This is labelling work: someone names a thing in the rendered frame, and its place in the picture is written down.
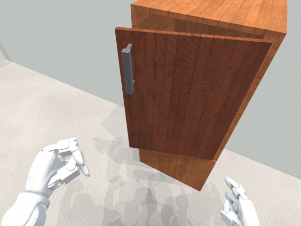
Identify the right robot hand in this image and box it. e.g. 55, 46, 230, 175
221, 177, 260, 226

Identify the left robot forearm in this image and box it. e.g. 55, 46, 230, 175
0, 191, 50, 226

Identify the cupboard door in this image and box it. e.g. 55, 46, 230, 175
115, 27, 272, 160

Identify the handle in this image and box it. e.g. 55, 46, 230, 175
121, 44, 135, 94

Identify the left robot hand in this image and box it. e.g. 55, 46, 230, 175
25, 138, 90, 198

